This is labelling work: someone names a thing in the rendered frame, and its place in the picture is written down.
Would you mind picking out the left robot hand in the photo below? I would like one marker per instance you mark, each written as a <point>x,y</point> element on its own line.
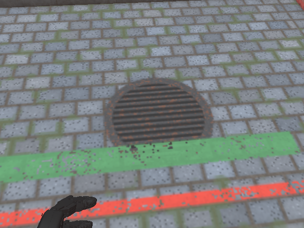
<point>54,217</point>

